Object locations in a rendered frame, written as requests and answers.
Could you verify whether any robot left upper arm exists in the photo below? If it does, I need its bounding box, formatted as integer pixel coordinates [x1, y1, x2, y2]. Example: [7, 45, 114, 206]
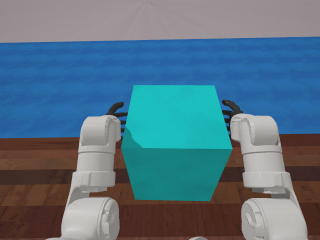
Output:
[45, 197, 120, 240]

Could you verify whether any left robot forearm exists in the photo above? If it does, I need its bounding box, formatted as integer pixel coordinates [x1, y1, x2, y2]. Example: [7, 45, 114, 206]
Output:
[61, 115, 121, 234]

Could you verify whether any robot left hand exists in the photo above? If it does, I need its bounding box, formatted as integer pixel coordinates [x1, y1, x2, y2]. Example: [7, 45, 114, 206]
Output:
[106, 102, 128, 141]

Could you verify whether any right robot forearm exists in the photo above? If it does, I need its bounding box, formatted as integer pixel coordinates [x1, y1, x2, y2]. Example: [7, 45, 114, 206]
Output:
[230, 113, 308, 237]

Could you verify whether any robot right hand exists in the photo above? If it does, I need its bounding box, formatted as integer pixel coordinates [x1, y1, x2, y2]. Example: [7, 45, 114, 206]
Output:
[221, 100, 243, 139]

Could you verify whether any carton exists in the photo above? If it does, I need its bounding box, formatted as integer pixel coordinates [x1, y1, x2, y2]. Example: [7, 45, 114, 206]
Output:
[121, 85, 233, 201]

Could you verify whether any robot right upper arm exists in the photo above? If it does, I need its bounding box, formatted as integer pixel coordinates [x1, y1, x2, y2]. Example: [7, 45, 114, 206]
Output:
[241, 198, 308, 240]

